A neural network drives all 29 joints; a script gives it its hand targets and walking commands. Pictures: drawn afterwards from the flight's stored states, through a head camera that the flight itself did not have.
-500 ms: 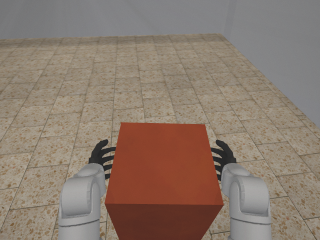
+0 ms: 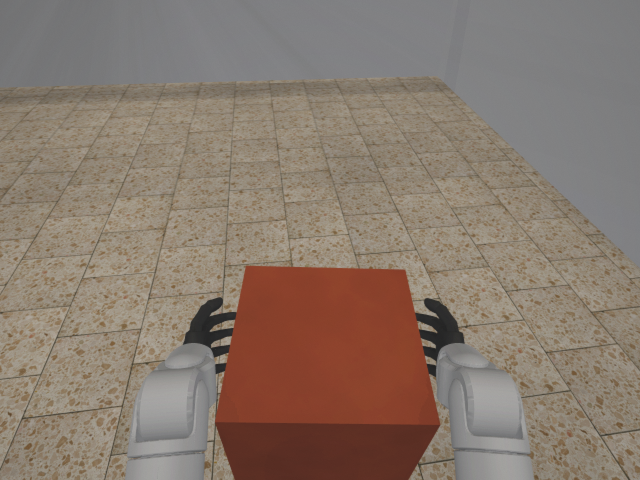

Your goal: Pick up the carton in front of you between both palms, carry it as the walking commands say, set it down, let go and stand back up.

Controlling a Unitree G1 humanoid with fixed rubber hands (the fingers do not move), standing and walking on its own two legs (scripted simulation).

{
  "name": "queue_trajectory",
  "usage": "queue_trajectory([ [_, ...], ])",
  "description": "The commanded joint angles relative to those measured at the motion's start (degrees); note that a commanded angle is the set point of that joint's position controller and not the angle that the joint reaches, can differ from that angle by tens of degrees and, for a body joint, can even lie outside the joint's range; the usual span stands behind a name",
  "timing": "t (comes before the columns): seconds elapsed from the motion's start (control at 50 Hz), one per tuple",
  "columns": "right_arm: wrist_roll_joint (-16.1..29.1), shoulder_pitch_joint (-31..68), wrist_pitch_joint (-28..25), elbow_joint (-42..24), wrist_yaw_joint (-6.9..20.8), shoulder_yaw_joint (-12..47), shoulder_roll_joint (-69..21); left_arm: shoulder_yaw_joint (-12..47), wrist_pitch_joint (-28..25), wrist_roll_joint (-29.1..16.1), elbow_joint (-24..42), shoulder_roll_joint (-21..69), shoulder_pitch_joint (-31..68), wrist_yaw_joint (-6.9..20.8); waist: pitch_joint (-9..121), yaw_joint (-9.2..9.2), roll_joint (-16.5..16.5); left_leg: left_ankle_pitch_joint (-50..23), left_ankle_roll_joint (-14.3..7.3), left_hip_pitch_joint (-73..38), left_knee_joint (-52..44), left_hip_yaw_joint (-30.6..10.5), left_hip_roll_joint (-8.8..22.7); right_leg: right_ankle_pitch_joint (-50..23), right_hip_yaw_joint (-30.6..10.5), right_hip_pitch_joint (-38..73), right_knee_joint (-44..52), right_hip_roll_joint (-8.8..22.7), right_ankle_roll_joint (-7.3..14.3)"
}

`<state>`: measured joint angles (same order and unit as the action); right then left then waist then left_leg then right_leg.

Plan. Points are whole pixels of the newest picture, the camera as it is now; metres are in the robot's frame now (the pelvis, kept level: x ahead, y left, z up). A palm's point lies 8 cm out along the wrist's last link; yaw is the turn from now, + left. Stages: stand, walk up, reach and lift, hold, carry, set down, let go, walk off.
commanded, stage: carry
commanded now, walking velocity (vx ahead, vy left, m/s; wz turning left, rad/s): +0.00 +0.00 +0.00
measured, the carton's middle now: (322, 386) +0.26 +0.00 -0.01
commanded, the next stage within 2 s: hold in 0.82 s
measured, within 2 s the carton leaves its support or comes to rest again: neither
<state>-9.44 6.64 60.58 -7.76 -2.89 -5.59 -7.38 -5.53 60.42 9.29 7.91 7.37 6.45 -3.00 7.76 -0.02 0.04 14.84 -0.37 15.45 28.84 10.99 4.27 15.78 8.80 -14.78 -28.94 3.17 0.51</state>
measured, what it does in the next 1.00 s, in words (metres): stands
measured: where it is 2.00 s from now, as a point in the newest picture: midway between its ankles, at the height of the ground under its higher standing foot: outside the picture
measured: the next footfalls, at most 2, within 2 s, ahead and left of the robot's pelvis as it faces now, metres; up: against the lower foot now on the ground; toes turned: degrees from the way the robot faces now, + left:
none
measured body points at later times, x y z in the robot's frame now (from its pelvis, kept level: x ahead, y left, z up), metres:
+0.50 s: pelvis -0.02 +0.00 +0.00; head -0.04 +0.00 +0.45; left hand +0.28 +0.15 +0.03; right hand +0.28 -0.15 +0.03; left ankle +0.00 +0.11 -0.74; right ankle -0.01 -0.11 -0.74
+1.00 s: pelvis -0.02 +0.00 +0.01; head -0.04 +0.01 +0.46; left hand +0.26 +0.16 +0.03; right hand +0.27 -0.15 +0.03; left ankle +0.00 +0.11 -0.74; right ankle -0.01 -0.11 -0.74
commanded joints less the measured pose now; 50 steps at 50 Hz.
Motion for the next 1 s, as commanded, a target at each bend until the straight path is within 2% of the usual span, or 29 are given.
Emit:
queue_trajectory([
  [0.0, 17.3, 25.1, -4.2, -1.9, 13.2, 35.9, -48.2, 35.8, -4.0, -17.3, 1.8, 48.1, 25.3, 13.4, 8.9, -0.03, 0.0, -9.1, -0.1, -3.8, -4.4, -6.3, 5.8, -10.4, -6.1, 1.7, 4.8, 6.2, 0.5],
  [0.12, 13.0, 25.8, -11.1, 4.0, 13.2, 31.0, -46.1, 31.1, -10.8, -12.9, -4.1, 46.2, 26.0, 13.1, 8.6, -0.06, -0.1, -7.4, -0.2, -3.0, -4.8, -6.5, 5.8, -8.3, -6.2, 0.9, 5.1, 6.1, 0.6],
  [0.24, 8.6, 29.4, -19.0, 12.8, 13.5, 24.9, -46.4, 24.7, -18.6, -8.4, -12.9, 46.7, 29.3, 13.3, 9.2, -0.01, -0.1, -6.2, -0.3, -2.6, -5.1, -6.6, 5.8, -7.3, -6.2, 0.8, 5.2, 6.0, 0.7],
  [0.34, 7.3, 32.4, -23.9, 17.4, 14.3, 23.7, -50.0, 23.6, -23.5, -7.2, -17.3, 50.4, 32.4, 14.1, 10.6, 0.04, -0.1, -6.5, -0.5, -3.2, -5.0, -6.7, 5.7, -7.8, -6.1, 1.4, 5.0, 6.0, 0.7],
  [0.4, 7.8, 32.3, -24.4, 17.3, 14.6, 24.8, -51.6, 24.9, -24.1, -7.8, -17.2, 52.0, 32.4, 14.5, 11.7, 0.00, -0.1, -7.5, -0.5, -3.9, -4.7, -6.7, 5.7, -8.7, -6.1, 1.8, 4.7, 6.1, 0.7],
  [0.48, 9.8, 30.4, -22.3, 13.8, 14.5, 28.0, -52.2, 28.3, -22.1, -9.9, -13.7, 52.5, 30.7, 14.4, 12.5, -0.05, -0.1, -9.7, -0.5, -4.4, -4.1, -6.6, 5.8, -10.4, -6.1, 2.2, 4.1, 6.2, 0.6],
  [0.56, 9.6, 28.5, -20.3, 13.3, 14.3, 27.3, -50.4, 27.6, -20.1, -9.6, -13.0, 50.7, 28.8, 14.2, 12.0, -0.03, 0.0, -10.9, -0.4, -4.3, -3.8, -6.5, 5.9, -11.4, -6.1, 2.2, 3.8, 6.3, 0.5],
  [0.8, 9.9, 29.7, -20.3, 12.5, 14.2, 27.7, -50.5, 27.7, -20.0, -9.8, -12.4, 50.7, 29.8, 14.1, 11.2, -0.02, -0.1, -10.2, -0.5, -3.9, -4.1, -6.6, 5.9, -10.7, -6.1, 2.2, 4.1, 6.2, 0.5],
  [0.82, 9.4, 23.9, -19.7, 12.6, 14.6, 26.3, -52.1, 26.5, -19.5, -9.0, -12.4, 51.8, 24.3, 14.7, 4.8, 0.48, 0.3, -23.0, -1.7, -13.7, -6.1, -14.5, -9.0, -22.8, -13.0, 10.0, 7.0, -8.2, 1.5],
  [0.84, 9.0, 25.9, -20.5, 10.2, 14.4, 26.5, -51.2, 26.3, -20.3, -8.5, -10.6, 51.2, 25.3, 14.5, 7.7, 0.30, 0.2, -26.3, -1.6, -16.5, -6.1, -15.7, -8.2, -25.9, -14.6, 10.4, 6.7, -7.4, 1.7],
  [0.86, 8.1, 25.3, -20.6, 10.6, 14.6, 25.6, -50.0, 25.3, -20.2, -7.9, -10.4, 50.2, 24.8, 14.5, 7.0, 0.14, 0.0, -22.6, -1.4, -17.2, -6.9, -15.9, -8.2, -21.8, -14.6, 10.5, 7.7, -7.1, 1.3],
  [0.9, 8.2, 26.4, -21.1, 11.6, 14.2, 25.5, -50.5, 25.7, -20.7, -8.1, -11.6, 50.5, 26.8, 14.3, 6.7, 0.20, 0.1, -25.2, -0.9, -18.0, -7.0, -16.2, -8.4, -24.3, -14.6, 12.1, 7.6, -7.5, 1.0],
  [0.98, 7.6, 26.2, -21.7, 12.1, 13.7, 24.6, -49.2, 25.4, -21.1, -7.9, -11.4, 49.5, 26.8, 13.8, 4.9, 0.05, -0.1, -20.6, -0.9, -18.9, -7.8, -16.1, -8.2, -18.7, -14.5, 11.8, 8.8, -7.2, 1.2],
])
